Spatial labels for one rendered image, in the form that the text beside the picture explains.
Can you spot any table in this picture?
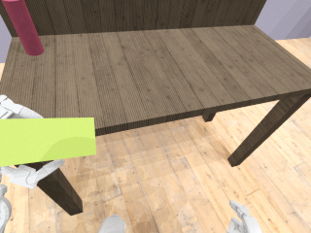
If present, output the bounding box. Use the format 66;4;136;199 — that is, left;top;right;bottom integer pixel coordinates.
0;0;311;216

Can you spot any robot left hand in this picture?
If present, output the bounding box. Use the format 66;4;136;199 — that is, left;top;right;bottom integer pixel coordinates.
0;94;65;189

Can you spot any robot left thigh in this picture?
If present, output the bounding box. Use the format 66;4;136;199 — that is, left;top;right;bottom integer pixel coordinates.
98;216;126;233

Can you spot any robot right hand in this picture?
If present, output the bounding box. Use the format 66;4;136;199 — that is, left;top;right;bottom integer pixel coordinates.
226;200;262;233

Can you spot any sponge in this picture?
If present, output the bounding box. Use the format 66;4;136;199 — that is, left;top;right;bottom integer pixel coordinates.
0;117;96;167

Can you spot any left robot forearm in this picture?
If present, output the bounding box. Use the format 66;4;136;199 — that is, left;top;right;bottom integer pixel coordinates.
0;183;12;233

